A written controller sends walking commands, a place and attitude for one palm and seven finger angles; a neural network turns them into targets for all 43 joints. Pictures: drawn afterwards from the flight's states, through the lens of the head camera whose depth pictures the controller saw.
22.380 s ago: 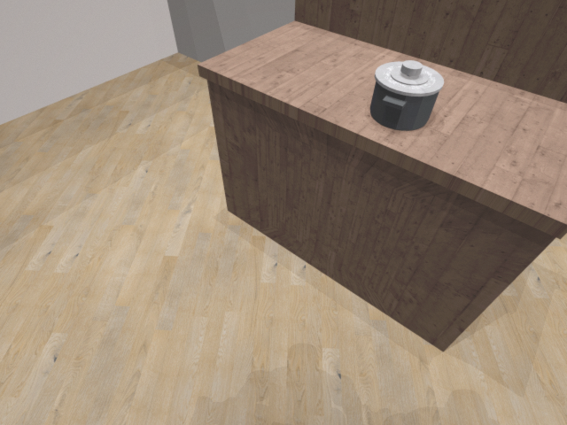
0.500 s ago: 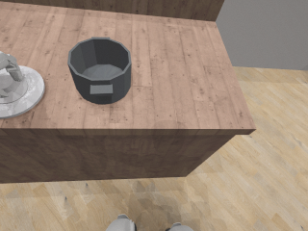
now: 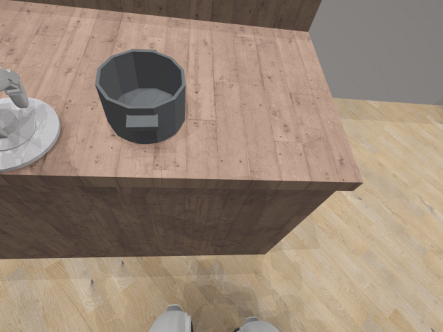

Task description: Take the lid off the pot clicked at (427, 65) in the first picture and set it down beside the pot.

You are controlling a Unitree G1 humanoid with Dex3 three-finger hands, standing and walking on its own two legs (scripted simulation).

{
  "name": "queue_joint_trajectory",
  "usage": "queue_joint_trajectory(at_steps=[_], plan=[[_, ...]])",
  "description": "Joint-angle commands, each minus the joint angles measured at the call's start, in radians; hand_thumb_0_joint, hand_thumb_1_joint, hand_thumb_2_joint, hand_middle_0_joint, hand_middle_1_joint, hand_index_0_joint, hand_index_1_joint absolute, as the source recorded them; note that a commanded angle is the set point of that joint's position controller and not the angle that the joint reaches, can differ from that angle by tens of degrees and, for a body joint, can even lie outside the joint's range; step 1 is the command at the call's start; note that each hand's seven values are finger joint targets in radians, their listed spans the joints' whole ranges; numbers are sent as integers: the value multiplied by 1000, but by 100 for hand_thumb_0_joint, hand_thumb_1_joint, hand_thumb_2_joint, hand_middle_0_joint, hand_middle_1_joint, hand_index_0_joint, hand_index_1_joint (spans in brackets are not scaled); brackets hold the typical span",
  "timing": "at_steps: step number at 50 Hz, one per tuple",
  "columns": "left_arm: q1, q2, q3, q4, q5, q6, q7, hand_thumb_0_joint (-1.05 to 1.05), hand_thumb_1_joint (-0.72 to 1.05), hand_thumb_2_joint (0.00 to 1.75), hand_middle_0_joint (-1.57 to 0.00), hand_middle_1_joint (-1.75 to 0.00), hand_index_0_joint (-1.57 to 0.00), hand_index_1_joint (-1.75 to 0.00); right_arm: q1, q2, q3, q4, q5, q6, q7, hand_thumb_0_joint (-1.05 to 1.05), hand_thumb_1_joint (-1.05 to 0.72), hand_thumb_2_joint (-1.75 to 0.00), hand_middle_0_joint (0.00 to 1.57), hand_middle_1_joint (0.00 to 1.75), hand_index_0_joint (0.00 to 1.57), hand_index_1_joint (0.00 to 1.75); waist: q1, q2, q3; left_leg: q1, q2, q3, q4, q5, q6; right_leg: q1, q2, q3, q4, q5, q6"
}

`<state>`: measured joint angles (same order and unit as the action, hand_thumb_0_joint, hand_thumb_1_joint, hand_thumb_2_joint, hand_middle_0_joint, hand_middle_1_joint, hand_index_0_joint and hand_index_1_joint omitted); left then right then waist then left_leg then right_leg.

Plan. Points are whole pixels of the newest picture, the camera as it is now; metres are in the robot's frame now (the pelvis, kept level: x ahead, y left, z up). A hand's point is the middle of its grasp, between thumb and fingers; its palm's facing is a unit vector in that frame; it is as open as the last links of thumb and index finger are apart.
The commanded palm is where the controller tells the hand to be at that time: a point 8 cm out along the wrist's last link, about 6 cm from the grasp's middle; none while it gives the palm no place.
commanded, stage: open the fingers wide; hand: left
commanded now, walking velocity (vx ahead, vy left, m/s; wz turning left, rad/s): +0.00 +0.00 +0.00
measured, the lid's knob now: (0, 122) +0.47 +0.38 +0.05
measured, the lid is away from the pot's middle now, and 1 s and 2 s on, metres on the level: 0.25 0.25 0.25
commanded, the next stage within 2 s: raise the empty hand in 0.38 s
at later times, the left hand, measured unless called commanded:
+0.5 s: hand out of the picture +0.46 +0.36 +0.09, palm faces -0.43 -0.12 -0.89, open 11.0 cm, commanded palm +0.50 +0.35 +0.15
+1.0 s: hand out of the picture +0.47 +0.36 +0.14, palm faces -0.39 -0.14 -0.91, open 11.0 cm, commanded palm +0.50 +0.36 +0.20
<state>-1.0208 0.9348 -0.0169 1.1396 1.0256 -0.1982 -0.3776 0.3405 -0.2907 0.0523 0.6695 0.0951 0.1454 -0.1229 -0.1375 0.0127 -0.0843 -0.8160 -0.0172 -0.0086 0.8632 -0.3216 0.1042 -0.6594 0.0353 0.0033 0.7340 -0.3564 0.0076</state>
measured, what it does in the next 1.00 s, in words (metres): stands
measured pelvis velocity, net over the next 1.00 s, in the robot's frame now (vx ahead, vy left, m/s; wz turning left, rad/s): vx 0.02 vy -0.01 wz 0.00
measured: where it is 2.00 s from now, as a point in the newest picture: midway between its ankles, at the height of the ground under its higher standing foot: outside the picture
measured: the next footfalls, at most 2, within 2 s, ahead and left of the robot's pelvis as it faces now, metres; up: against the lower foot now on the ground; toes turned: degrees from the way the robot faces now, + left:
none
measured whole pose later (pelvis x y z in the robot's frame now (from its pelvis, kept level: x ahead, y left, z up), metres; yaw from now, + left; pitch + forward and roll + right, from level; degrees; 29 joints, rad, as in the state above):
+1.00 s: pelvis +0.02 -0.01 +0.01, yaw +0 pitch +16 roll -5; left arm -1.08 0.97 0.00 1.15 1.03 -0.14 -0.43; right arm 0.34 -0.28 0.05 0.67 0.10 0.17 -0.11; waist -0.14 0.03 -0.09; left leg -0.76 -0.01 -0.02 0.82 -0.33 0.08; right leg -0.61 0.05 0.00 0.69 -0.35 0.02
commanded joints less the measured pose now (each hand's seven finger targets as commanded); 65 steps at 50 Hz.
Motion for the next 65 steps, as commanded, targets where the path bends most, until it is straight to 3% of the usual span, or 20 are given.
queue_joint_trajectory(at_steps=[1, 5, 12, 15, 19, 21, 24, 27, 30, 35, 37, 44, 47, 50, 51, 55, 57, 60, 63, 65], plan=[[-452, 323, 99, -236, -20, -5, 33, 0, 4, 66, -38, -88, -38, -88, 116, -209, -69, -47, -3, -6, -19, 0, -90, -90, 20, 30, 20, 30, 11, 240, -418, 639, 43, -128, -120, 274, -63, -189, 63, -71, -74, 61, -49], [-416, 348, 119, -153, -5, 3, 32, 0, -1, 65, -35, -86, -35, -86, 129, -208, -71, -45, 0, 1, -16, 0, -90, -90, 20, 30, 20, 30, -2, 185, -388, 587, 35, -120, -110, 219, -55, -185, 67, -64, -83, 55, -45], [-436, 372, 140, -199, 4, -1, 32, 0, -2, 66, -36, -85, -36, -85, 138, -207, -76, -36, -7, 13, -10, 0, -90, -90, 20, 30, 20, 30, 7, 250, -446, 651, 45, -121, -97, 340, -69, -198, 70, -65, -75, 80, -43], [-408, 318, 99, -143, 1, 11, 26, 0, -2, 67, -36, -84, -36, -84, 138, -206, -75, -41, 0, 17, -6, 0, -90, -90, 20, 30, 20, 30, -7, 199, -376, 594, 39, -114, -105, 276, -60, -204, 71, -69, -83, 67, -44], [-420, 362, 129, -165, 6, 8, 31, 0, -2, 67, -36, -84, -36, -84, 142, -206, -75, -40, -2, 20, -8, 0, -90, -90, 20, 30, 20, 30, -2, 205, -409, 598, 37, -110, -99, 293, -57, -184, 72, -64, -80, 78, -44], [-444, 324, 104, -221, -3, -1, 29, 0, -2, 67, -36, -84, -36, -84, 131, -199, -75, -42, -3, 17, -8, 0, -90, -90, 20, 30, 20, 30, 4, 258, -423, 639, 41, -112, -102, 345, -64, -197, 72, -72, -74, 82, -47], [-413, 363, 135, -176, 2, 5, 31, 0, -2, 67, -36, -84, -36, -84, 134, -205, -76, -42, -3, 22, -6, 0, -90, -90, 20, 30, 20, 30, 0, 206, -415, 605, 37, -108, -97, 310, -57, -176, 71, -65, -82, 86, -43], [-473, 363, 132, -261, 1, 5, 32, 0, -2, 67, -36, -84, -36, -84, 130, -203, -82, -41, -7, 25, -5, 0, -90, -90, 20, 30, 20, 30, 8, 299, -467, 701, 47, -121, -101, 389, -75, -198, 70, -66, -83, 86, -44], [-447, 366, 129, -186, -4, 19, 24, 0, -2, 67, -36, -84, -36, -84, 123, -202, -73, -45, 2, 25, -8, 0, -90, -90, 20, 30, 20, 30, -4, 207, -410, 608, 33, -98, -103, 304, -53, -149, 70, -63, -97, 97, -41], [-480, 322, 77, -187, -9, 39, 14, 0, -2, 67, -36, -84, -36, -84, 116, -203, -69, -40, 5, 18, -9, 0, -90, -90, 20, 30, 20, 30, -8, 228, -376, 614, 37, -105, -128, 246, -54, -163, 68, -67, -108, 72, -44], [-506, 333, 91, -238, -13, 39, 11, 0, -2, 67, -36, -84, -36, -84, 119, -199, -74, -41, 0, 15, -11, 0, -90, -90, 20, 30, 20, 30, 2, 276, -446, 694, 44, -110, -118, 357, -62, -157, 69, -66, -105, 95, -43], [-481, 343, 80, -152, -14, 65, -8, 0, -2, 67, -36, -84, -36, -84, 112, -200, -64, -42, 11, 17, -10, 0, -90, -90, 20, 30, 20, 30, -4, 184, -372, 590, 28, -77, -127, 291, -46, -94, 69, -66, -124, 117, -40], [-529, 351, 87, -227, -11, 66, -11, 0, -2, 67, -36, -84, -36, -84, 110, -196, -68, -45, 5, 19, -6, 0, -90, -90, 20, 30, 20, 30, 11, 282, -437, 688, 37, -88, -125, 423, -61, -100, 71, -69, -121, 137, -44], [-503, 365, 102, -189, -14, 78, -20, 0, -2, 67, -36, -84, -36, -84, 111, -196, -67, -50, 9, 21, -3, 0, -90, -90, 20, 30, 20, 30, 7, 204, -417, 640, 26, -76, -127, 394, -47, -53, 71, -65, -137, 159, -40], [-503, 325, 76, -211, -27, 71, -26, 0, -2, 67, -36, -84, -36, -84, 103, -190, -63, -53, 13, 17, -6, 0, -90, -90, 20, 30, 20, 30, 11, 206, -422, 664, 29, -76, -128, 455, -49, -56, 73, -73, -132, 172, -42], [-513, 334, 71, -174, -19, 94, -31, 0, -2, 67, -36, -84, -36, -84, 106, -196, -66, -48, 13, 25, 3, 0, -90, -90, 20, 30, 20, 30, 3, 190, -374, 624, 25, -67, -143, 372, -44, -44, 70, -67, -153, 156, -39], [-529, 390, 112, -213, -15, 90, -30, 0, -2, 67, -36, -84, -36, -84, 106, -196, -68, -50, 10, 27, 0, 0, -90, -90, 20, 30, 20, 30, 16, 213, -433, 659, 27, -64, -142, 420, -44, -11, 69, -64, -151, 174, -38], [-524, 340, 67, -170, -19, 105, -38, 0, -2, 67, -36, -84, -36, -84, 99, -194, -64, -51, 16, 26, 4, 0, -90, -90, 20, 30, 20, 30, 4, 191, -363, 621, 22, -58, -157, 358, -39, -15, 68, -67, -167, 162, -40], [-549, 359, 81, -210, -14, 106, -39, 0, -2, 67, -36, -84, -36, -84, 95, -191, -64, -55, 14, 28, 3, 0, -90, -90, 20, 30, 20, 30, 10, 239, -398, 679, 25, -70, -154, 444, -45, -19, 68, -68, -169, 177, -42], [-541, 346, 73, -187, -20, 116, -46, 0, -2, 67, -36, -84, -36, -84, 96, -193, -66, -54, 15, 27, 8, 0, -90, -90, 20, 30, 20, 30, 7, 197, -376, 662, 26, -66, -166, 394, -39, -5, 68, -69, -181, 166, -39]])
